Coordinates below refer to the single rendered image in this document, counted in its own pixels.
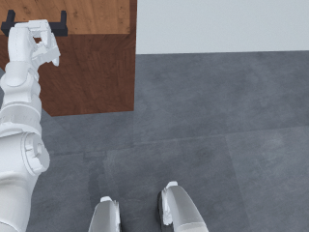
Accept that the robot left upper arm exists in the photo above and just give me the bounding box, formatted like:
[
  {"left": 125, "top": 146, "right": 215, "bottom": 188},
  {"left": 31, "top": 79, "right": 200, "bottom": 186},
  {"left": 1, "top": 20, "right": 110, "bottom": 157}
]
[{"left": 0, "top": 131, "right": 50, "bottom": 232}]

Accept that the handle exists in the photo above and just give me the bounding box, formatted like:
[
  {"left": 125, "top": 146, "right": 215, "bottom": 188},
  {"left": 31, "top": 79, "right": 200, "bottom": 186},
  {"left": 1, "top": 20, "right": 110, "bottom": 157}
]
[{"left": 0, "top": 10, "right": 69, "bottom": 37}]

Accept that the robot thigh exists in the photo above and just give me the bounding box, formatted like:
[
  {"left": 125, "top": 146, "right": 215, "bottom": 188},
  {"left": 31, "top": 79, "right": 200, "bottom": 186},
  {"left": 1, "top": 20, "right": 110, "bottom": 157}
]
[
  {"left": 161, "top": 186, "right": 209, "bottom": 232},
  {"left": 88, "top": 200, "right": 121, "bottom": 232}
]

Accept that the left robot thigh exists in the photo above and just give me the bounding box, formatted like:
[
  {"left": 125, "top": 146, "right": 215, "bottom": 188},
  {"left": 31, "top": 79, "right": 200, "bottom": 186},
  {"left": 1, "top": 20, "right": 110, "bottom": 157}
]
[{"left": 88, "top": 200, "right": 121, "bottom": 232}]

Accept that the left robot forearm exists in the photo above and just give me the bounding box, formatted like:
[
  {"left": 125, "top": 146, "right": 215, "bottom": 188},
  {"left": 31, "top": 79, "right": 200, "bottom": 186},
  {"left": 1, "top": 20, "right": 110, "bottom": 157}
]
[{"left": 0, "top": 61, "right": 42, "bottom": 138}]

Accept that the drawer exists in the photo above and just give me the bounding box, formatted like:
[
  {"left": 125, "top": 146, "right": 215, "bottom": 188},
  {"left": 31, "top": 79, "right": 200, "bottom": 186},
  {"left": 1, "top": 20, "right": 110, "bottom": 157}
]
[{"left": 0, "top": 0, "right": 130, "bottom": 35}]

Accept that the left robot hand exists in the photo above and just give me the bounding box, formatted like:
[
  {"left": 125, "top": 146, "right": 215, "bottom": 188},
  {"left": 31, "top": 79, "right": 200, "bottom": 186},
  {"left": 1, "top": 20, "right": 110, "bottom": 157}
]
[{"left": 8, "top": 19, "right": 61, "bottom": 71}]

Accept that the right robot thigh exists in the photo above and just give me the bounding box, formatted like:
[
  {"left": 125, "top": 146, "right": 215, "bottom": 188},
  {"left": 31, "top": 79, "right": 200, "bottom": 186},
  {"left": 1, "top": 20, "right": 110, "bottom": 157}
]
[{"left": 161, "top": 186, "right": 209, "bottom": 232}]

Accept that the cabinet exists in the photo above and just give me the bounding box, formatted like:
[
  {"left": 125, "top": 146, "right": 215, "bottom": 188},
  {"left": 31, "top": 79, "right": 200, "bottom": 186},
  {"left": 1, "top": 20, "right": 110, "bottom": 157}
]
[{"left": 0, "top": 0, "right": 138, "bottom": 117}]

